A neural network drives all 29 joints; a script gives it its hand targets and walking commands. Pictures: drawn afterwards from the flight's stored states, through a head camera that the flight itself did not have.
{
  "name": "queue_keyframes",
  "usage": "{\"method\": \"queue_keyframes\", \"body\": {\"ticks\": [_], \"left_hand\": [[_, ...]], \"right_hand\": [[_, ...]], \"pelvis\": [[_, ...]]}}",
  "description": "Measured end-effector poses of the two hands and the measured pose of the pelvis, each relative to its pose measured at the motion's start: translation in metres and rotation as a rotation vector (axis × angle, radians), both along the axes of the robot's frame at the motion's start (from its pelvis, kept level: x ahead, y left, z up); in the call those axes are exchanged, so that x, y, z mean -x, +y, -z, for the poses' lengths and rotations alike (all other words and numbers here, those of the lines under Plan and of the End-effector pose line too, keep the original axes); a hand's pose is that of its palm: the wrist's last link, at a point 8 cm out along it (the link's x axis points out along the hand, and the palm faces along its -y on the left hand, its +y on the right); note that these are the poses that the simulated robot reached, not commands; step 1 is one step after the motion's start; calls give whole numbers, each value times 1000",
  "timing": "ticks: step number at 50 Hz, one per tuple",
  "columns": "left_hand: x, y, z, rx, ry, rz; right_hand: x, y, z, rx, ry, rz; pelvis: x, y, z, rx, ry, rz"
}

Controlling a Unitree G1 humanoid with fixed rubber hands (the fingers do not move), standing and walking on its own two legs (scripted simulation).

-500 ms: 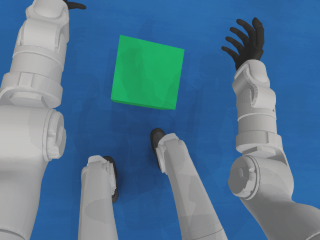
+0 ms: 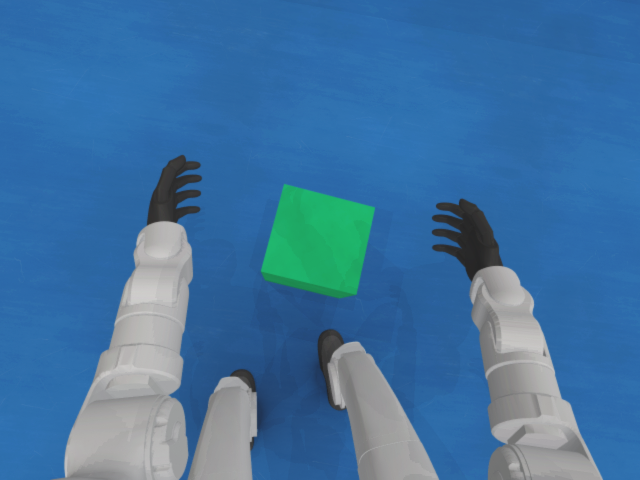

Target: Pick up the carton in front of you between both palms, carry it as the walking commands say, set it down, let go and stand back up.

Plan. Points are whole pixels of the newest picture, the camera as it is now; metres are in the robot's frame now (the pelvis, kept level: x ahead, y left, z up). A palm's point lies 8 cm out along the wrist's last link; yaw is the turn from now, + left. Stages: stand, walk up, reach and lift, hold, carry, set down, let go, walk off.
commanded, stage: let go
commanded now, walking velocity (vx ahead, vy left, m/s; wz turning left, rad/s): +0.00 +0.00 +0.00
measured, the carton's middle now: (314, 247) +0.43 -0.11 -0.57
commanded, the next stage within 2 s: stand in 1.12 s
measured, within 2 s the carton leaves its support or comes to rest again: neither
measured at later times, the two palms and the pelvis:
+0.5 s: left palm (72, 327) +0.31 +0.19 -0.02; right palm (530, 351) +0.21 -0.24 +0.00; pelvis +0.07 +0.00 +0.07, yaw -4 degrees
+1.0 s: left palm (4, 418) +0.24 +0.24 +0.01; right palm (528, 348) +0.21 -0.23 +0.01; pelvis +0.07 +0.02 +0.07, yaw -4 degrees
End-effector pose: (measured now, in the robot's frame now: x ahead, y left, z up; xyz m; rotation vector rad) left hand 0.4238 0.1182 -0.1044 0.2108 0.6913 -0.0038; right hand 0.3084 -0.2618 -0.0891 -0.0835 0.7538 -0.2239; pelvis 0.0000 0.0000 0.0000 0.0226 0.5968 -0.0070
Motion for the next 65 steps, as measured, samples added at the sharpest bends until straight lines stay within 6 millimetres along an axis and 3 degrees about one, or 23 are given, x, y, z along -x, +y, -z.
{"method": "queue_keyframes", "body": {"ticks": [5,15,23,34,40,57,65], "left_hand": [[33,11,-26,-8,4,-41],[74,31,-61,-15,23,-4],[105,64,-81,-16,46,3],[158,122,-109,-17,77,-31],[177,136,-113,-14,80,-53],[190,106,-112,-30,88,-32],[220,150,-104,-216,198,-103]], "right_hand": [[26,-4,-28,6,26,-75],[84,2,-72,7,52,-84],[102,19,-91,7,67,-75],[84,43,-97,12,43,-98],[81,47,-99,37,50,-97],[108,14,-95,75,96,-73],[124,-23,-69,141,151,-87]], "pelvis": [[-13,-7,-22,4,-113,7],[-45,-13,-51,16,-296,34],[-63,-2,-67,40,-422,46],[-79,22,-77,59,-546,51],[-79,28,-77,61,-594,48],[-59,4,-73,52,-656,54],[-62,-6,-69,43,-601,35]]}}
